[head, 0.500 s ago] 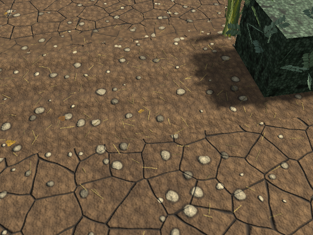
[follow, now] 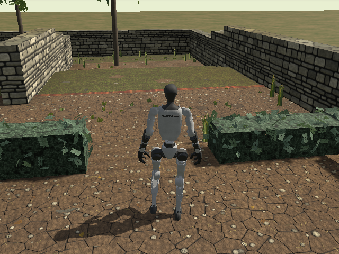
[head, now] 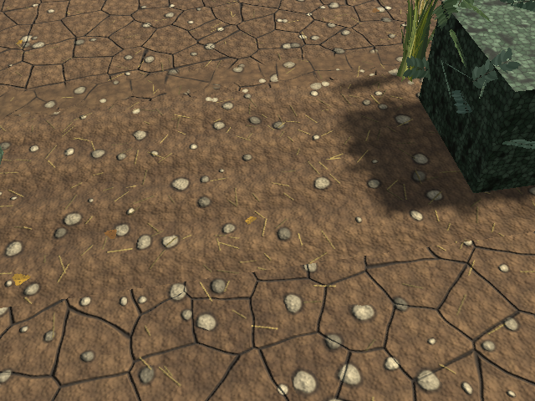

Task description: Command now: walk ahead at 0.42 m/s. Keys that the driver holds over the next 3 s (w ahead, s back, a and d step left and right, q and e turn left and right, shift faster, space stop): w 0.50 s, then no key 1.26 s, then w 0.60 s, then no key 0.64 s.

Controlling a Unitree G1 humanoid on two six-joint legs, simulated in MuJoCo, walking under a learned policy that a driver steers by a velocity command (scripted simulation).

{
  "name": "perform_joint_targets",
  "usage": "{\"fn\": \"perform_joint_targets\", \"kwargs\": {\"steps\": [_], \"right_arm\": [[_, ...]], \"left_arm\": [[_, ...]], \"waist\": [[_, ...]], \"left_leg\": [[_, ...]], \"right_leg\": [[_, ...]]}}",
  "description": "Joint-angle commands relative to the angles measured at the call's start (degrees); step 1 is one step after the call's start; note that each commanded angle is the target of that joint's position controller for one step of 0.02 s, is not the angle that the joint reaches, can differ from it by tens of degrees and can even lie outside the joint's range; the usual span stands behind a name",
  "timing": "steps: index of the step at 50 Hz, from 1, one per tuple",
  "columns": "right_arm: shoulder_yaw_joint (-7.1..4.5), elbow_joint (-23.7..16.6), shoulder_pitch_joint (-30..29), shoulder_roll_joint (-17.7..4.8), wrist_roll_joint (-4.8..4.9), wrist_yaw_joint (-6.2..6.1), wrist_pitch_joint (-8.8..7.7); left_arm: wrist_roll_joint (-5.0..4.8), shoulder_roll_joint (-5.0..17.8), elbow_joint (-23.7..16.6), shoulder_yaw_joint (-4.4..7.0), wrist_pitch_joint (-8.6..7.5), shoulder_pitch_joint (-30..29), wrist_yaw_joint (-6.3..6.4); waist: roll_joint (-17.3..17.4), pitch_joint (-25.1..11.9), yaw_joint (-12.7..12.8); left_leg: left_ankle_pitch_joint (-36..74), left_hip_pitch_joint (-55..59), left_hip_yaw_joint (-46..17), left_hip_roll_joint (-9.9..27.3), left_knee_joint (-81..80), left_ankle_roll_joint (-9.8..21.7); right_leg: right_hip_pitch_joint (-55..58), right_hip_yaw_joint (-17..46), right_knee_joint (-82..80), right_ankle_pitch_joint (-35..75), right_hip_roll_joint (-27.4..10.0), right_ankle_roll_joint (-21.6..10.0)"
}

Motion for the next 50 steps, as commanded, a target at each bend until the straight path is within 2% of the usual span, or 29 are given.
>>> {"fn": "perform_joint_targets", "kwargs": {"steps": [1, 3, 6, 8, 9, 12, 14, 17, 19, 21, 23, 24, 25, 26, 27, 28, 29, 31, 33, 34, 35, 37, 40, 43, 44, 45, 46, 48, 50], "right_arm": [[-1.11, -3.7, -2.3, -3.3, -0.38, 0.14, -0.05], [-0.91, -6.7, -8.7, -2.4, -1.18, 0.56, -0.24], [-1.14, -5.2, -5.8, -2.3, -1.35, 1.57, 0.00], [-1.34, -5.7, -7.4, -3.2, -0.83, 2.39, 0.10], [-2.04, -8.4, -14.1, -4.9, 0.30, 2.91, -0.35], [-1.78, -12.1, -22.2, -4.5, 0.30, 4.81, -2.40], [-0.86, -12.8, -23.4, -2.7, -1.07, 6.44, -2.73], [-0.08, -12.0, -21.5, -1.4, -0.47, 6.99, -1.82], [0.41, -12.2, -22.0, -1.9, 0.39, 6.97, -1.51], [0.21, -10.8, -18.7, -3.6, 0.29, 6.63, -1.65], [-1.80, -4.5, -0.8, -7.8, 0.24, 5.68, -1.67], [-2.95, -1.1, 9.8, -10.8, -0.82, 4.88, -1.46], [-2.33, 0.7, 15.5, -13.3, -3.48, 4.96, -1.81], [-2.28, 0.9, 17.6, -15.7, -3.73, 4.88, -1.20], [-3.69, 2.7, 21.0, -18.0, -1.78, 4.90, 0.54], [-3.20, 3.2, 16.7, -16.3, -0.93, 4.37, 1.01], [-1.61, 0.6, 8.6, -12.1, -1.12, 3.43, 0.80], [0.71, -2.4, -3.4, -7.4, -2.91, 3.02, -1.43], [2.48, -1.6, -6.4, -2.4, -2.77, 3.52, -2.56], [2.39, -1.9, -7.5, -3.5, -2.61, 2.51, -2.68], [2.62, -1.3, -6.0, -3.0, -3.72, 1.42, -2.65], [2.26, -0.6, -4.0, -5.0, -3.56, -0.03, -1.91], [1.34, 0.3, -0.8, -6.5, -1.47, -0.10, -0.98], [1.18, 1.4, 0.8, -5.5, -0.96, 0.16, 0.07], [1.17, 1.8, 2.2, -4.6, -1.02, 0.41, 0.39], [1.03, 2.2, 6.7, -3.8, -2.05, 0.60, 0.41], [1.83, 4.0, 14.6, -0.4, -2.59, 0.73, 0.32], [1.95, 3.1, 10.7, -0.7, -1.77, 0.20, 2.23], [1.58, 2.2, 7.2, -1.6, -1.87, -0.42, 4.46]], "left_arm": [[0.24, 6.5, -0.9, 0.71, -0.53, 2.4, 0.65], [0.19, 8.9, 0.0, 1.09, -0.16, 2.8, 1.38], [1.60, 9.7, 1.6, 1.59, -0.07, 4.6, 1.40], [0.67, 7.2, 2.1, 1.02, -0.29, 5.1, 0.98], [-0.18, 6.6, 4.1, 0.93, -0.52, 10.0, 1.69], [-0.06, 7.4, 4.8, 1.30, -0.32, 15.7, 3.47], [0.23, 7.2, 1.7, 0.97, -0.37, 9.9, 4.62], [-0.42, 8.0, 0.3, 1.18, 0.00, 8.6, 4.13], [-1.21, 8.4, 0.4, 1.45, 0.44, 10.2, 4.14], [-0.50, 8.2, 0.4, 1.28, 1.10, 11.6, 4.13], [-0.11, 9.5, 0.3, 1.43, 1.86, 9.9, 3.58], [-0.56, 9.4, 1.1, 1.39, 1.63, 9.5, 2.96], [-0.77, 1.8, 4.0, 0.32, 1.06, 19.4, 2.17], [-3.07, 0.2, 3.6, -1.17, -1.21, 26.5, 1.52], [-4.82, 3.2, -1.0, -0.85, -2.38, 20.6, 1.87], [-5.77, 3.3, -3.4, -1.12, -1.91, 12.9, 2.80], [-4.87, 4.1, -5.0, -1.30, -0.84, 6.6, 4.15], [-1.22, 4.4, -6.1, -1.10, 1.44, 5.0, 5.00], [-1.25, 4.8, -6.9, -0.34, 2.69, 2.9, 4.60], [-1.21, 4.3, -9.0, -0.37, 2.41, -0.6, 4.36], [0.19, 3.4, -9.3, -0.28, 1.87, -2.8, 4.23], [0.99, 0.2, -8.6, -1.07, 1.23, -3.3, 3.32], [0.04, 1.3, -9.6, -1.03, 1.66, -7.0, 1.97], [1.28, 3.4, -10.5, -0.08, 1.85, -9.4, 1.13], [1.94, 5.0, -9.8, 0.59, 2.04, -7.9, 1.09], [2.23, 8.6, -9.4, 1.53, 2.16, -6.6, 1.32], [2.02, 8.8, -8.5, 1.69, 2.77, -5.1, 1.25], [0.91, 2.8, -8.1, 0.55, 4.18, -6.2, 0.96], [0.98, 3.3, -9.2, 0.49, 5.18, -12.6, 0.83]], "waist": [[-6.0, 2.4, 0.2], [-4.5, 3.2, 0.9], [-5.4, -0.9, -0.1], [-5.2, 1.1, 0.0], [-5.3, 4.1, 2.2], [-5.7, 6.7, 5.3], [-4.7, 8.3, 4.4], [-2.9, 7.9, 5.3], [-3.1, 9.2, 6.2], [-2.9, 8.2, 6.2], [-3.1, -1.1, -1.5], [-0.7, -6.5, -7.7], [17.3, -13.9, -6.5], [27.3, -25.0, -5.3], [23.3, -32.6, -7.7], [10.8, -27.0, -5.4], [2.5, -18.5, -4.3], [-4.9, -11.4, 0.8], [0.0, -2.8, 2.6], [3.5, 1.9, 3.0], [4.2, 1.4, 2.6], [6.3, -3.2, 2.3], [2.7, -4.5, 0.2], [1.5, -1.7, 0.0], [-0.3, -2.0, 0.6], [-5.1, -4.0, -1.4], [-10.3, -9.2, -4.5], [-10.0, -10.8, -2.9], [-8.3, -6.7, -4.4]], "left_leg": [[6.9, -10.9, -1.3, 3.5, -7.0, -0.4], [10.9, -12.2, -0.3, 2.6, -15.4, -1.4], [21.1, -3.5, 1.6, 0.9, -11.1, -2.3], [20.0, -8.2, 0.1, 2.3, -9.2, -1.3], [21.9, -23.1, -5.7, 5.1, -12.2, -0.5], [19.1, -40.7, -7.5, 6.7, -16.3, -0.1], [36.9, -24.7, -4.6, 5.6, -26.0, -0.4], [44.0, -6.1, -1.6, 2.3, -29.9, -1.1], [42.0, -6.8, -2.6, 3.1, -34.3, -1.8], [42.2, -6.8, -3.1, 4.8, -39.0, -2.2], [42.3, 12.7, 1.2, 1.9, -38.9, -2.2], [42.8, 29.8, 5.0, 1.5, -36.4, -1.6], [62.5, 53.1, -2.0, 10.1, -18.5, 3.7], [75.8, 61.0, -15.3, 16.3, -12.5, 9.7], [44.5, 61.2, -30.2, 23.3, -27.7, 16.4], [25.4, 53.4, -34.4, 23.9, -36.7, 16.2], [23.5, 41.3, -34.7, 23.6, -41.8, 16.4], [39.7, 17.9, -30.1, 25.4, -37.8, 17.4], [35.8, 4.8, -15.4, 16.4, -40.0, 10.4], [35.1, -1.1, -7.1, 10.9, -44.6, 8.0], [41.9, -2.2, -2.3, 6.6, -44.9, 7.1], [50.1, 1.4, 1.8, 5.0, -44.3, 8.0], [49.1, 11.1, -1.1, 8.6, -43.0, 7.8], [39.3, 13.6, -2.0, 7.7, -39.0, 5.6], [33.8, 13.5, -1.6, 5.6, -35.8, 3.9], [24.8, 11.2, 0.0, 1.4, -31.8, 1.3], [9.3, 4.6, 0.7, -1.1, -28.7, -1.3], [-5.8, 2.9, 1.5, -1.9, -27.9, -3.7], [-2.7, 7.2, 1.3, -1.8, -33.1, -3.7]], "right_leg": [[6.3, 13.3, -13.5, 17.3, -14.3, -7.7], [6.2, 11.6, -14.3, 19.8, -13.9, -7.8], [1.5, 7.2, -10.9, 23.6, -13.6, -8.7], [2.1, 8.0, -9.3, 20.6, -15.2, -9.0], [13.4, 12.5, -7.1, 13.0, -17.3, -8.5], [26.3, 18.1, -3.3, 7.5, -21.5, -8.8], [8.7, 11.3, -1.3, 0.1, -16.1, -6.7], [-5.2, 7.1, 1.7, -5.1, -13.3, -4.6], [0.1, 7.4, 6.5, -5.2, -13.4, -2.7], [7.0, 8.1, 15.0, -1.7, -13.6, -1.4], [5.0, 6.7, 34.4, 12.7, -12.5, 0.0], [-4.0, 4.7, 50.9, 11.6, -9.3, 2.9], [-27.4, 5.8, 82.4, -36.9, -2.3, 6.7], [-36.9, 16.6, 95.6, -38.7, 0.4, 6.4], [-42.1, 15.3, 97.3, -33.8, 1.1, 7.1], [-46.4, 9.8, 93.5, -27.3, -3.2, 6.5], [-47.3, 4.9, 92.8, -21.4, -5.0, 6.8], [-38.5, 8.2, 90.0, -17.4, -9.6, 5.5], [-34.5, 11.0, 69.7, -10.1, -10.9, 1.6], [-30.3, 9.0, 51.2, -2.9, -10.3, 2.5], [-24.1, 6.8, 38.5, 6.1, -9.4, 3.5], [-14.2, 4.1, 23.1, 16.2, -6.1, 5.9], [-13.3, 4.3, 14.0, 19.2, -4.7, 5.2], [-11.0, 4.3, 7.6, 19.0, -4.1, 1.6], [-7.4, 4.9, 4.3, 25.1, -4.5, 0.5], [-0.4, 7.9, 5.3, 47.6, -8.2, -1.0], [10.7, 12.6, 8.4, 55.2, -13.4, -6.2], [9.2, 18.6, 5.7, 32.5, -15.3, -8.3], [-0.2, 17.4, 3.4, 15.8, -12.3, -5.1]]}}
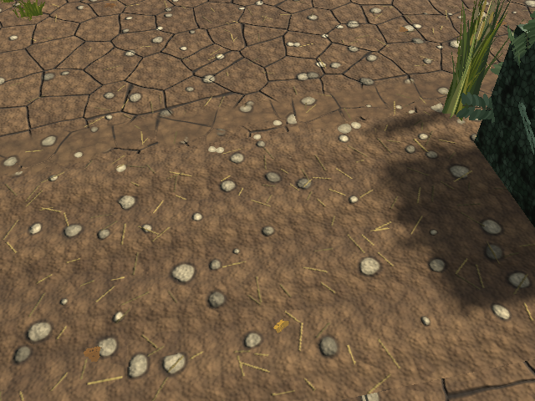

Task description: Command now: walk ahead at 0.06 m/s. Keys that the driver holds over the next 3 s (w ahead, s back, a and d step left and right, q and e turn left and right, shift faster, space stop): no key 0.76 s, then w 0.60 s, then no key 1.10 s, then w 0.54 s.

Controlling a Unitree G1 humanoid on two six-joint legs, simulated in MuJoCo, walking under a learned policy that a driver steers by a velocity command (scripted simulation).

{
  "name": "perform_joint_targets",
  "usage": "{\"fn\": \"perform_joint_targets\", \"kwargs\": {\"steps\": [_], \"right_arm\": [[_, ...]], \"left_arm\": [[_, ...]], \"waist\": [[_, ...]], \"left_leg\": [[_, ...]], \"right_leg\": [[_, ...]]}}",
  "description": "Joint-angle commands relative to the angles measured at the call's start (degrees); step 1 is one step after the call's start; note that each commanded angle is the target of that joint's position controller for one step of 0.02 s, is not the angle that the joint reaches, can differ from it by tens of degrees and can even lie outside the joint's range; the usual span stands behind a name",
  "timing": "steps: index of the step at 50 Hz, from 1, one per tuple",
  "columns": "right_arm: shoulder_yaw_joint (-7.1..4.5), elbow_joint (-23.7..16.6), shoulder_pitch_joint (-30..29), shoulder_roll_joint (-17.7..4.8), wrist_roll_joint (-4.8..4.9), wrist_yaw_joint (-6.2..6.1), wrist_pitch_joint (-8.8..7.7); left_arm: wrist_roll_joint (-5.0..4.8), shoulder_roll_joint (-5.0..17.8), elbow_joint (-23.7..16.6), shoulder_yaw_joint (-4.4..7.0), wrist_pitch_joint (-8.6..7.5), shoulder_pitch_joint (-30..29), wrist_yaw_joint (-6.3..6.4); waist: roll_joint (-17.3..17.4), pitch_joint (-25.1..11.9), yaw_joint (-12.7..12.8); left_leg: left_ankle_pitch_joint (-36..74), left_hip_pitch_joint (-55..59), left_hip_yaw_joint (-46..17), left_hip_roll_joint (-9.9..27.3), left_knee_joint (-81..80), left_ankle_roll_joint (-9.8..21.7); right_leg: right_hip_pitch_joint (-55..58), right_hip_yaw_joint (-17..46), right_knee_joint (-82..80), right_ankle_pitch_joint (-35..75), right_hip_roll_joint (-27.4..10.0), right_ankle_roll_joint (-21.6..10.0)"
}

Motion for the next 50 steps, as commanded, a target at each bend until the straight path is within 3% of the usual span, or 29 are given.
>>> {"fn": "perform_joint_targets", "kwargs": {"steps": [1, 3, 6, 9, 15, 23, 38, 40, 42, 43, 44, 45, 48, 49, 50], "right_arm": [[-1.00, 0.5, 7.7, -4.4, -0.32, -0.74, 2.97], [-1.15, 1.3, 7.8, -4.4, -0.47, -0.74, 3.09], [-1.31, 1.9, 7.3, -4.6, -0.21, -0.79, 2.38], [-1.43, 2.4, 7.1, -4.2, 0.08, -0.84, 2.22], [-1.25, 3.4, 8.6, -3.0, 0.02, -0.86, 2.60], [-0.91, 3.6, 10.2, -2.1, -0.11, -1.00, 1.63], [-0.76, 3.4, 14.3, -0.3, -0.18, -1.05, 0.90], [-1.18, 3.6, 15.8, -1.1, 0.18, -1.31, 1.04], [-2.67, 1.8, 14.8, -5.7, 0.72, -1.87, 0.89], [-3.39, 0.9, 14.2, -7.2, 1.09, -2.15, 0.35], [-3.74, 0.7, 14.1, -7.6, 1.00, -2.33, -0.42], [-3.72, 0.9, 15.0, -6.7, 0.75, -2.32, -1.24], [-3.42, 1.7, 17.9, -5.0, 1.44, -1.60, -1.78], [-3.41, 1.4, 17.8, -5.3, 1.48, -1.29, -1.46], [-3.44, 0.7, 15.7, -6.2, 1.31, -0.94, -1.24]], "left_arm": [[-0.18, 5.7, -2.6, 1.47, 0.97, -1.9, -0.31], [-0.30, 6.2, -2.2, 1.68, 0.59, -1.8, -0.15], [-0.42, 5.5, -0.5, 1.67, 0.05, 0.2, 0.27], [-0.47, 5.3, 0.8, 1.73, 0.02, 0.5, 0.44], [-0.84, 4.7, 2.9, 1.77, 0.98, -0.1, 0.68], [-0.91, 4.6, 5.4, 1.76, 1.87, -0.4, 1.53], [-0.99, 4.9, 9.4, 1.43, 2.32, 0.4, 2.06], [-1.08, 4.5, 9.9, 1.32, 2.47, 0.7, 2.21], [-1.85, 5.8, 8.7, 1.64, 1.72, -2.3, 2.04], [-2.22, 6.5, 7.0, 1.64, 0.72, -5.8, 1.71], [-2.62, 6.5, 5.8, 1.62, -0.36, -7.6, 1.34], [-2.80, 6.4, 5.3, 1.64, -1.30, -8.4, 1.04], [-2.83, 4.3, 4.4, 0.97, -3.39, -9.9, -0.41], [-2.76, 3.5, 4.4, 0.72, -3.69, -9.7, -0.99], [-2.83, 3.2, 5.3, 0.74, -3.76, -6.8, -1.53]], "waist": [[-7.0, -3.0, -0.7], [-4.9, -2.2, -0.2], [-2.7, -4.6, 1.0], [-1.0, -4.6, 1.3], [-0.8, -0.6, 1.4], [-0.8, 3.3, 2.0], [-0.4, 4.9, 2.3], [1.3, 5.4, 1.8], [5.8, 10.3, 0.4], [7.3, 13.4, -0.7], [7.8, 15.7, -1.0], [7.1, 16.7, -1.1], [4.7, 15.3, -1.8], [4.5, 13.9, -1.6], [4.9, 12.1, 0.4]], "left_leg": [[5.6, -7.7, -1.0, 1.5, -6.1, -0.4], [5.6, -8.2, -1.1, 1.4, -6.7, 0.3], [13.1, -6.7, -1.5, 2.2, -6.7, -0.1], [16.8, -5.8, -1.2, 2.2, -6.1, -0.5], [12.6, -7.5, -1.3, 2.4, -7.3, 0.2], [8.0, -10.9, -2.1, 3.2, -10.3, 0.6], [8.3, -10.5, -2.2, 3.2, -12.8, 1.0], [-4.0, -10.7, -4.0, 3.9, -15.5, 2.8], [-16.3, -8.7, -12.4, 10.1, -20.4, 7.9], [-16.9, -7.0, -17.5, 14.9, -23.4, 10.5], [-13.5, -3.9, -20.5, 18.7, -24.4, 12.3], [-5.9, 1.4, -21.1, 20.1, -23.3, 13.0], [13.3, 11.4, -15.6, 18.4, -17.8, 11.2], [15.3, 9.4, -13.4, 17.0, -16.6, 10.4], [19.0, 4.3, -10.7, 15.3, -14.8, 9.6]], "right_leg": [[13.6, 12.7, -5.6, 6.2, -8.2, -5.8], [14.4, 9.3, -3.7, 9.8, -6.0, -4.3], [18.5, 7.5, -0.3, 21.7, -5.1, -4.7], [19.3, 6.6, 0.9, 24.3, -4.6, -5.3], [17.9, 5.3, 0.0, 15.7, -3.6, -4.3], [18.7, 4.5, -1.5, 9.8, -2.7, -2.5], [18.8, 4.7, -3.5, 7.2, -2.5, -1.5], [16.7, 2.2, -1.4, -4.1, -0.2, -0.9], [5.6, -2.7, 6.5, -14.0, 2.9, -0.2], [-1.6, -2.5, 10.9, -14.1, 1.0, -0.7], [-8.0, -1.1, 14.4, -14.0, -1.3, -1.4], [-14.5, -0.1, 17.4, -15.9, -3.0, -1.8], [-20.2, -1.8, 14.1, -17.5, -4.3, -2.7], [-15.5, -3.6, 11.2, -15.9, -3.2, -2.7], [-6.5, -5.6, 8.2, -12.8, -1.3, -3.0]]}}
Over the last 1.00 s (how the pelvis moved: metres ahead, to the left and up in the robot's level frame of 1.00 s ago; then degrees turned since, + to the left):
0.50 0.14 -0.17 1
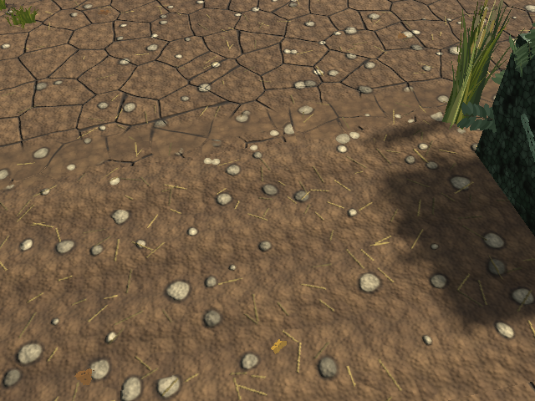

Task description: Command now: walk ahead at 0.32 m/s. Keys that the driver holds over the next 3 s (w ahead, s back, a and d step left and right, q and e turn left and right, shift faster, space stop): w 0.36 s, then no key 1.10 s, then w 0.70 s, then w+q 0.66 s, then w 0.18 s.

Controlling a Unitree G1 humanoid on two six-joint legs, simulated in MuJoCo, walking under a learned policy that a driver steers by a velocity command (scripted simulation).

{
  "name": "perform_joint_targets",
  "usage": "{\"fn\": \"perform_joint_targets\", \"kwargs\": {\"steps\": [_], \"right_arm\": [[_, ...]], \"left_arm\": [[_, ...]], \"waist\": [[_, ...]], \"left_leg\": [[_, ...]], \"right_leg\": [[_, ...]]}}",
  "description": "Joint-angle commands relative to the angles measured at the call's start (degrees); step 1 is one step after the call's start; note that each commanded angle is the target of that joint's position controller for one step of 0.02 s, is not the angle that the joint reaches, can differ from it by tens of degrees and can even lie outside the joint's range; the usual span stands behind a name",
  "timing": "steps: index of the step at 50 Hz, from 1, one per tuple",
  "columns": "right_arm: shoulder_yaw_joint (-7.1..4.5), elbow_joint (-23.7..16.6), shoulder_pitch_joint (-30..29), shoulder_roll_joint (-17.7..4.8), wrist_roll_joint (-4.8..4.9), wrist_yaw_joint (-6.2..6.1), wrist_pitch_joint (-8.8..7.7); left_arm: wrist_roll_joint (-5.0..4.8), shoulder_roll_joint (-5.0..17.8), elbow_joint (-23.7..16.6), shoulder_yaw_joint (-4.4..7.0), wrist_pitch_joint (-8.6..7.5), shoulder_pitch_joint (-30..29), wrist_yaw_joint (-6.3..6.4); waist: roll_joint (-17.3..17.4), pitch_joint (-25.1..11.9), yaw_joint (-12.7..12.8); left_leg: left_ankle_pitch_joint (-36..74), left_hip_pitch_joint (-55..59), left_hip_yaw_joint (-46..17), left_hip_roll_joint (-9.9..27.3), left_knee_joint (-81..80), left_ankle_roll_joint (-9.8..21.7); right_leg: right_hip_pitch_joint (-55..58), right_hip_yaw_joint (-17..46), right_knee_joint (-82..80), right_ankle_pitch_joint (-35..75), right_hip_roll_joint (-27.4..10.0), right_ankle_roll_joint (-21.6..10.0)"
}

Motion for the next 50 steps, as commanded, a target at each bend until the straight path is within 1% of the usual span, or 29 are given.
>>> {"fn": "perform_joint_targets", "kwargs": {"steps": [1, 2, 3, 4, 5, 6, 7, 8, 10, 13, 17, 24, 26, 28, 29, 30, 31, 32, 33, 34, 36, 38, 40, 43, 45, 46, 47, 48, 50], "right_arm": [[-1.31, -2.7, -1.0, -8.6, 0.01, 0.72, -0.13], [-1.22, -3.1, -1.7, -9.0, -0.23, 0.91, -0.24], [-0.99, -4.2, -4.6, -8.9, -0.20, 0.97, -0.72], [0.33, -6.6, -3.3, -3.9, -0.04, 0.86, -1.98], [0.12, -7.1, -5.5, -3.7, 0.98, 0.92, -3.44], [-0.46, -8.7, -8.1, -5.5, 2.50, 1.18, -3.97], [-0.68, -9.3, -10.4, -6.1, 2.30, 1.16, -4.05], [-1.20, -9.0, -10.1, -5.6, 1.63, 0.76, -3.75], [-1.76, -7.9, -7.1, -5.0, 0.81, 0.52, -2.29], [-2.35, -9.1, -10.6, -5.5, 0.11, 0.59, -1.44], [-1.90, -13.2, -21.6, -4.8, -0.05, 1.09, -1.81], [-0.24, -16.6, -31.5, -3.6, -0.23, 3.61, -2.62], [-0.89, -16.0, -27.7, -6.2, -0.42, 4.03, -2.92], [-2.52, -12.0, -15.6, -10.5, -1.30, 3.79, -3.51], [-3.19, -10.5, -8.8, -14.9, -2.83, 3.51, -3.56], [-2.41, -9.8, -7.8, -14.7, -2.51, 3.81, -2.95], [-1.57, -10.1, -7.5, -10.8, -1.46, 4.09, -2.36], [-1.02, -11.1, -14.3, -9.9, -0.78, 3.87, -2.14], [-0.06, -12.0, -20.0, -7.6, -0.81, 3.44, -1.91], [0.54, -12.3, -23.2, -6.3, -1.54, 3.21, -1.96], [0.73, -11.6, -25.6, -6.1, -2.78, 3.20, -1.76], [0.72, -11.0, -25.0, -6.6, -3.16, 2.82, -1.67], [0.64, -10.7, -24.5, -7.5, -2.32, 2.25, -1.17], [1.05, -10.1, -25.3, -7.2, -1.23, 1.57, 0.04], [1.56, -8.7, -22.6, -6.0, -1.40, 1.42, 0.50], [1.18, -8.5, -20.1, -6.5, -1.36, 1.15, 0.83], [1.15, -8.4, -20.2, -6.7, -1.48, 0.72, 1.07], [1.14, -8.2, -20.0, -6.5, -1.42, 0.49, 1.13], [1.15, -7.5, -18.7, -5.8, -1.54, 0.29, 1.20]], "left_arm": [[-0.22, 2.0, -3.0, 0.40, -2.12, -2.7, -1.58], [-0.07, 4.7, -0.1, 1.90, -1.78, 5.7, -1.73], [-0.10, 8.3, 2.2, 3.46, -1.60, 15.9, -1.42], [0.95, 15.3, 2.7, 4.58, -1.57, 23.4, -0.82], [1.40, 12.8, 3.0, 3.05, -2.30, 21.3, -1.04], [1.23, 10.2, 1.9, 1.70, -2.91, 14.8, -1.07], [1.25, 7.1, 0.4, 0.65, -3.23, 9.3, -1.29], [1.64, 5.9, -0.4, 0.02, -3.44, 5.8, -1.58], [2.18, 4.7, -0.1, -0.58, -3.53, 4.7, -1.45], [2.22, 6.2, 1.4, -0.60, -3.60, 8.3, -0.34], [2.06, 7.0, 2.0, -0.77, -2.92, 12.3, 1.02], [1.49, 7.7, 3.6, -0.65, -1.35, 16.3, 1.37], [1.42, 8.6, 3.5, -0.27, -1.04, 14.8, 1.41], [1.42, 8.7, 2.8, -0.24, -0.75, 13.1, 1.38], [2.96, 6.0, 1.6, -1.17, -1.01, 16.1, 1.18], [2.24, -0.1, 3.9, -3.19, -1.41, 25.7, 0.40], [0.60, 5.4, 5.3, -1.70, -1.53, 24.1, 0.08], [-0.51, 7.1, 2.8, -1.13, -1.13, 16.9, 0.33], [-0.07, 6.4, 1.7, -1.17, -0.36, 12.5, 1.12], [0.76, 6.1, 1.4, -0.83, 0.62, 11.0, 1.92], [1.45, 4.0, 1.8, -1.05, 2.19, 12.9, 2.63], [1.78, 2.6, 2.3, -1.41, 2.73, 13.6, 3.23], [2.05, 3.5, 2.3, -1.29, 3.32, 12.5, 3.25], [2.92, 4.0, 2.6, -1.01, 3.86, 10.7, 2.71], [3.57, 5.2, 1.9, -1.04, 3.70, 9.6, 2.63], [2.81, 8.6, 1.8, -0.35, 3.48, 8.2, 2.83], [2.24, 8.2, 2.3, -0.21, 2.98, 7.5, 2.74], [2.36, 6.2, 2.5, -0.64, 2.32, 6.7, 2.66], [2.50, 5.1, 2.6, -0.84, 1.25, 5.1, 2.38]], "waist": [[5.0, 7.2, 4.3], [4.1, 2.3, 7.9], [0.8, -3.1, 13.3], [-15.6, -11.1, 13.2], [-14.5, -11.7, 12.0], [-12.0, -3.5, 9.1], [-7.1, 1.0, 7.2], [-4.2, 2.8, 5.1], [-6.4, 2.6, 2.4], [-4.9, 3.7, 2.1], [-4.4, 4.4, 4.4], [-6.2, 4.5, 6.4], [-7.7, 1.6, 3.6], [-5.8, -5.9, -2.2], [2.0, -15.4, -1.9], [14.0, -26.3, 1.5], [6.7, -28.1, -0.6], [4.9, -18.2, 0.4], [0.7, -11.6, 1.8], [0.1, -7.9, 3.4], [3.4, -5.7, 6.1], [4.7, -6.4, 6.5], [4.7, -7.9, 6.0], [4.5, -4.2, 6.8], [2.4, 0.3, 6.1], [-2.3, 2.9, 3.4], [-5.9, 4.1, 3.2], [-7.5, 3.8, 2.8], [-9.0, 2.3, 1.9]], "left_leg": [[28.2, -13.0, -7.7, 11.8, -3.9, 9.2], [37.6, -17.3, -5.0, 9.1, 3.6, 8.0], [41.1, -25.1, -0.7, 5.5, 18.0, 5.0], [14.9, -38.9, 2.0, -2.9, 42.7, 0.5], [-2.6, -43.9, -8.2, -4.1, 52.6, 1.5], [-0.2, -48.5, -8.1, -0.5, 55.5, 3.1], [5.3, -47.6, -6.7, 2.9, 53.5, 4.6], [10.0, -45.2, -5.8, 5.1, 49.4, 5.0], [14.3, -37.7, -5.3, 7.1, 43.9, 4.8], [19.4, -40.1, -3.5, 7.2, 38.0, 3.1], [28.2, -46.3, -3.3, 7.0, 24.6, 1.2], [32.1, -35.7, 0.0, 1.4, 7.2, 2.1], [29.0, -30.8, -0.4, -0.1, 5.0, 4.3], [40.4, -14.3, 0.4, -1.3, 0.0, 7.2], [67.3, 5.6, -9.8, 9.9, 7.1, 11.3], [75.3, 20.2, -28.1, 24.4, 5.8, 23.0], [60.2, 15.3, -30.2, 21.8, 1.5, 22.1], [49.9, 6.6, -23.6, 19.2, -1.6, 19.1], [42.0, -2.7, -19.1, 16.2, -4.8, 16.4], [38.3, -11.3, -16.4, 14.9, -7.1, 14.9], [34.2, -21.4, -11.3, 11.2, -9.8, 13.3], [33.1, -23.2, -9.2, 10.2, -10.3, 14.0], [22.6, -23.5, -9.6, 10.3, -11.5, 13.8], [-1.0, -29.4, -9.2, 8.0, -13.4, 9.8], [-7.2, -30.2, -8.6, 5.6, -12.3, 5.4], [-4.6, -28.1, -6.0, 2.6, -11.0, 3.7], [0.1, -22.5, -3.6, 0.8, -8.1, 2.9], [4.5, -18.6, -3.1, 0.6, -5.5, 3.0], [11.0, -14.7, -1.9, 0.2, -2.9, 3.5]], "right_leg": [[7.7, -4.6, -8.1, 7.8, 3.4, -1.1], [20.4, -5.7, -8.8, 10.8, 6.2, -1.8], [33.4, 2.1, -10.9, 9.8, 1.5, -4.6], [43.9, 35.4, -24.9, -3.2, -17.1, -13.4], [42.1, 50.8, -33.6, -7.0, -21.6, -15.9], [35.1, 44.0, -33.8, -9.8, -21.5, -14.0], [27.6, 35.3, -33.7, -6.8, -18.8, -11.5], [21.9, 28.3, -34.6, -2.1, -16.2, -9.4], [15.4, 19.0, -36.6, 5.4, -11.9, -7.2], [15.8, 12.9, -38.5, 15.2, -10.1, -7.9], [20.3, 10.3, -38.9, 21.1, -10.3, -7.9], [23.4, 4.4, -30.8, 39.2, -9.7, -5.8], [26.8, 5.6, -25.3, 46.5, -11.0, -4.4], [26.0, 3.7, -10.4, 50.3, -6.6, -1.1], [13.1, 2.3, 5.6, 28.4, -2.4, 1.4], [-0.7, 5.0, 24.6, -17.5, 5.4, 4.2], [-1.3, 12.9, 29.2, -18.7, 3.9, 4.0], [-5.7, 10.0, 29.4, -15.3, 1.3, 4.1], [-5.5, 8.0, 26.2, -11.4, -1.2, 4.5], [-2.2, 8.2, 21.8, -7.8, -3.0, 4.7], [6.6, 6.8, 12.2, -4.9, -3.4, 4.7], [10.2, 5.6, 3.8, -4.5, -2.6, 5.0], [13.4, 4.9, -2.3, 2.0, -2.3, 4.9], [19.3, 3.1, -11.3, 11.1, -1.1, 3.5], [18.1, 5.9, -18.3, 10.1, -3.7, 1.5], [12.7, 6.7, -19.8, 2.8, -4.4, 0.2], [6.1, 7.2, -22.3, -3.6, -3.9, 0.1], [3.7, 7.5, -24.4, -4.5, -3.9, 0.8], [3.7, 7.8, -25.5, -1.4, -3.9, 2.1]]}}
Over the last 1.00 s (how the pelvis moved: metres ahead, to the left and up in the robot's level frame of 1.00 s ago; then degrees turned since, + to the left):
0.06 -0.01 0.00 0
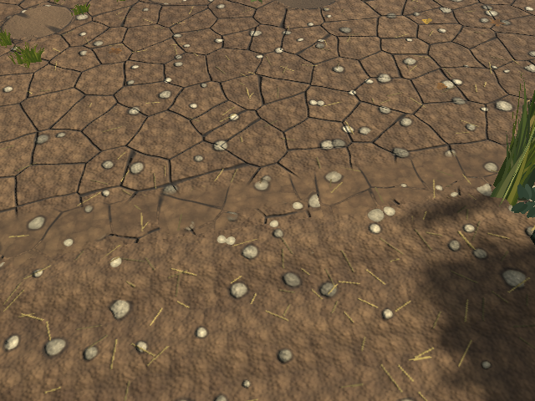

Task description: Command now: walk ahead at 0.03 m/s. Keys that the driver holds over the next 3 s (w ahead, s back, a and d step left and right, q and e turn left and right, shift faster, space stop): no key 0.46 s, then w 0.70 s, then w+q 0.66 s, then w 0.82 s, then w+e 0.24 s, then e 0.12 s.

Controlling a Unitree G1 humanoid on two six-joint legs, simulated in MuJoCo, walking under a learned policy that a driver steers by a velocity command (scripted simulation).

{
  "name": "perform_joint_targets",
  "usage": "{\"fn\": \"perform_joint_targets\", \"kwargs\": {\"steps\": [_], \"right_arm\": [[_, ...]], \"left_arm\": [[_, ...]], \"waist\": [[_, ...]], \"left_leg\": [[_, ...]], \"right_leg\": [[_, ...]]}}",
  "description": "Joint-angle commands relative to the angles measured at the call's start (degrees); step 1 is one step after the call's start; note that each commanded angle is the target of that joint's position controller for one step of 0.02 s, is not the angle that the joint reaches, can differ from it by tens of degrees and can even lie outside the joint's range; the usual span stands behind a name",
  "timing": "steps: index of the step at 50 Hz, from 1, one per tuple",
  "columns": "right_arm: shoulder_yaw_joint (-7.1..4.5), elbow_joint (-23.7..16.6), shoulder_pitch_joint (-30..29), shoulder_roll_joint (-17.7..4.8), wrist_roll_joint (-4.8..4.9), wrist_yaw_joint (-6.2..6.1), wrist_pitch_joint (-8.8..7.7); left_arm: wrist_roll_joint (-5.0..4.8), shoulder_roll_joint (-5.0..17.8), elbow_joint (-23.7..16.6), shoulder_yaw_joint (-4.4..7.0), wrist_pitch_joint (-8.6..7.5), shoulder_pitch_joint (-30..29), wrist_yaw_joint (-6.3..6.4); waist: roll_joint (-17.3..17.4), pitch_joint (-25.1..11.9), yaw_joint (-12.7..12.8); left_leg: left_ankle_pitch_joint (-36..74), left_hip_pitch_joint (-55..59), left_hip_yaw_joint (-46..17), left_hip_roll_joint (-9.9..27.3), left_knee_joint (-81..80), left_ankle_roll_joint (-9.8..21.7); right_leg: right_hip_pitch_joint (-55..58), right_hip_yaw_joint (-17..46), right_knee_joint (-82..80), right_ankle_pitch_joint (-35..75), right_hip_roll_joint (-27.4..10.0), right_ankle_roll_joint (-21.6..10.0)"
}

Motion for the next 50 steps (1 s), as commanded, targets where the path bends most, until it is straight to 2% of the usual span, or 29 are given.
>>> {"fn": "perform_joint_targets", "kwargs": {"steps": [1, 4, 9, 23, 24, 26, 27, 29, 32, 34, 35, 36, 37, 38, 39, 40, 41, 42, 43, 44, 45, 47, 49, 50], "right_arm": [[-1.32, -1.3, 2.0, -5.6, -0.15, -0.55, -0.23], [-1.32, -0.7, 1.5, -5.3, 0.10, -0.20, -0.41], [-1.40, 0.4, 1.4, -5.5, 0.50, -0.12, -0.26], [-1.61, 3.1, 1.3, -6.2, 0.73, -0.84, 0.99], [-1.49, 4.0, 2.3, -5.5, 0.74, -0.81, 1.06], [-2.02, 4.4, 2.5, -6.4, 1.46, -0.84, 1.18], [-2.11, 4.1, 2.1, -6.6, 1.64, -0.87, 0.85], [-1.98, 3.5, 1.6, -5.9, 2.17, -0.62, -0.89], [-1.88, 2.3, -0.1, -4.5, 2.27, 0.57, -3.90], [-1.49, 1.2, -0.8, -2.6, 2.52, 1.56, -5.24], [-1.59, 1.3, -0.1, -3.1, 2.51, 1.89, -5.64], [-1.83, 2.2, 2.8, -3.6, 2.55, 2.15, -5.89], [-2.33, 4.2, 8.7, -4.5, 2.60, 2.24, -5.93], [-3.99, 7.2, 17.4, -9.1, 2.84, 2.33, -6.20], [-5.69, 9.6, 26.9, -14.8, 2.39, 2.51, -5.92], [-3.57, 9.0, 25.0, -9.5, 1.18, 2.80, -6.06], [-2.48, 7.9, 21.0, -6.7, 0.72, 2.74, -6.06], [-1.64, 6.6, 18.3, -5.4, 0.50, 2.79, -5.82], [-1.33, 6.3, 17.0, -6.1, 0.79, 2.83, -5.59], [-0.79, 6.0, 15.7, -5.2, 0.85, 2.71, -5.22], [-0.31, 5.9, 15.8, -4.0, 0.71, 2.47, -4.69], [-0.15, 5.3, 15.3, -5.1, 0.28, 1.43, -4.11], [-0.32, 4.6, 15.3, -6.9, 0.16, 0.49, -4.04], [-0.57, 4.7, 16.4, -8.0, 0.25, 0.17, -4.11]], "left_arm": [[-0.12, 5.7, -0.9, 0.92, -1.75, -0.2, -0.14], [-0.58, 6.3, -0.2, 0.97, -2.24, 1.2, -0.22], [-0.75, 6.3, 0.4, 0.87, -1.88, 2.7, -0.16], [-0.71, 5.4, 0.7, 0.79, -0.73, 2.6, -0.01], [-0.77, 4.8, 1.5, 0.73, -0.63, 4.0, -0.01], [-1.53, 6.1, 1.5, 1.30, -0.44, 4.2, 0.11], [-1.77, 6.3, 0.9, 1.41, -0.70, 3.9, 0.22], [-2.32, 6.3, 0.3, 1.39, -2.21, 5.1, 0.17], [-2.58, 7.7, 0.7, 1.91, -4.47, 9.3, -0.64], [-2.77, 9.9, 1.0, 2.51, -5.15, 10.9, -1.16], [-2.75, 9.3, 0.5, 2.40, -5.39, 10.0, -1.34], [-2.64, 9.0, -0.3, 2.34, -5.47, 8.3, -1.51], [-2.52, 8.9, -2.0, 2.28, -5.46, 4.2, -1.65], [-2.51, 7.1, -5.1, 1.66, -6.04, -1.7, -1.84], [-2.01, 5.4, -6.9, 1.39, -7.24, -2.9, -1.78], [-2.10, 5.9, -7.4, 1.53, -7.89, -3.4, -2.06], [-3.31, 5.8, -7.3, 1.63, -7.87, -3.1, -2.53], [-3.50, 5.2, -7.1, 1.55, -7.56, -2.4, -2.79], [-3.36, 4.7, -7.4, 1.66, -7.45, -2.8, -2.86], [-2.73, 4.8, -7.8, 1.99, -7.05, -3.2, -2.93], [-2.53, 4.7, -8.0, 2.13, -6.66, -3.5, -3.14], [-2.11, 3.5, -9.4, 1.82, -5.90, -6.2, -3.25], [-1.70, 1.5, -12.2, 0.91, -5.72, -12.5, -3.31], [-1.81, 1.0, -13.3, 0.58, -5.64, -15.3, -3.46]], "waist": [[-7.2, 2.0, -1.3], [-4.0, 0.2, -0.5], [-1.9, -1.8, 0.3], [-1.4, 0.1, 0.1], [-1.6, -1.2, 0.2], [-2.5, 2.2, 0.0], [-2.6, 5.4, 0.0], [-2.8, 9.5, 0.4], [-6.3, 9.0, 1.6], [-11.6, 8.4, 0.8], [-10.6, 8.1, 0.0], [-9.5, 6.9, -1.8], [-7.4, 4.9, -4.9], [2.1, 3.0, -8.8], [15.9, -0.7, -11.3], [12.0, -0.5, -8.7], [6.4, 2.1, -6.0], [2.0, 2.6, -4.3], [1.4, 4.4, -3.4], [1.3, 5.2, -2.2], [1.7, 5.5, -1.9], [2.2, 6.5, -1.7], [2.3, 7.9, -2.8], [3.1, 8.0, -3.6]], "left_leg": [[-6.1, 5.9, -3.9, 3.5, -3.0, 0.9], [-0.4, 6.2, -3.9, 3.8, -2.1, 1.2], [7.1, 7.6, -3.7, 4.1, -0.6, 1.0], [9.0, 8.5, -4.0, 4.6, 0.3, 0.7], [2.7, 8.9, -3.2, 3.8, 0.2, 0.7], [-19.8, 5.2, -2.1, 2.1, 1.6, 1.8], [-27.6, 1.8, -3.1, 2.5, 1.2, 2.4], [-30.9, -2.5, -5.2, 3.8, 1.6, 3.6], [-23.1, -8.6, -3.6, 2.9, 8.4, 3.8], [-15.9, -12.3, -0.5, 1.5, 14.5, 3.8], [-14.1, -11.2, -0.8, 1.9, 13.5, 4.4], [-12.4, -6.8, -1.0, 1.9, 11.0, 5.0], [-9.9, 3.0, -2.3, 1.9, 6.9, 6.0], [-5.1, 16.5, -12.6, 6.6, -0.1, 9.0], [1.6, 32.3, -33.0, 17.5, -8.1, 14.5], [8.4, 33.9, -40.1, 22.9, -9.8, 15.5], [10.2, 32.0, -35.1, 23.0, -8.3, 14.4], [12.1, 30.3, -29.0, 21.4, -9.4, 13.3], [16.2, 27.3, -24.2, 20.7, -10.1, 12.4], [16.4, 24.2, -20.0, 18.8, -11.7, 10.6], [15.6, 21.8, -16.5, 16.4, -13.3, 9.2], [17.3, 16.7, -11.2, 13.4, -16.3, 8.3], [16.0, 10.6, -7.1, 10.8, -18.5, 7.5], [14.3, 9.2, -6.5, 10.7, -20.1, 7.6]], "right_leg": [[-5.9, 3.4, -11.4, -6.4, -2.4, -2.6], [-1.8, 2.6, -9.2, 1.2, -1.8, -2.8], [1.8, 1.5, -6.8, 9.6, -1.2, -3.1], [3.1, 0.2, -6.6, 11.5, -0.2, -2.9], [3.8, -0.4, -7.1, 5.3, 0.4, -3.1], [0.2, 0.0, -7.0, -15.0, 1.0, -5.3], [-2.2, 1.5, -7.6, -22.5, 0.2, -6.5], [-4.0, 5.1, -8.5, -27.1, -1.9, -8.4], [2.2, 13.6, -10.8, -24.6, -7.1, -11.9], [7.1, 23.5, -14.1, -18.5, -14.0, -15.3], [7.4, 23.6, -12.6, -11.8, -14.7, -15.2], [6.0, 20.7, -10.1, -6.0, -13.7, -13.9], [0.4, 15.4, -5.5, 0.1, -10.5, -11.6], [-10.0, 3.9, 9.5, 12.1, -1.8, -6.8], [-25.9, -3.7, 32.2, 4.7, 5.3, -2.1], [-34.0, 2.7, 41.2, -15.3, 4.6, -3.4], [-37.7, 4.7, 47.0, -13.7, 1.6, -5.2], [-39.2, 3.8, 48.6, -8.9, -0.4, -6.4], [-39.0, 3.3, 45.7, -5.5, -2.5, -6.7], [-36.9, 2.3, 41.8, -2.9, -4.2, -6.2], [-34.5, 1.2, 38.5, -0.6, -4.5, -5.6], [-31.0, -1.7, 30.1, 5.2, -3.6, -3.6], [-24.1, -3.9, 16.2, 12.7, -1.6, -2.5], [-20.7, -4.9, 11.1, 15.5, -0.4, -2.3]]}}
Over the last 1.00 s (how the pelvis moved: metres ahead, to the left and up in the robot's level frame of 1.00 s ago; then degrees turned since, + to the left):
0.34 0.00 0.01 -1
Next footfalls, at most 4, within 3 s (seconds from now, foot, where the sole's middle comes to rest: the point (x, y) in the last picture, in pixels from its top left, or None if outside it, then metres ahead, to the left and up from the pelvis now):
1.18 right None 0.49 -0.12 -0.77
1.78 left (232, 321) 0.75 0.17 -0.77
2.30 right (258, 216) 1.13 0.10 -0.77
2.84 left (163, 182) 1.29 0.44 -0.77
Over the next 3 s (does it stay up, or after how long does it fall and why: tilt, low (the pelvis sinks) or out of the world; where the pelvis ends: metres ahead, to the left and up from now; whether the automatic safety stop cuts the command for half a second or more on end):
stays up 1.24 0.31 0.00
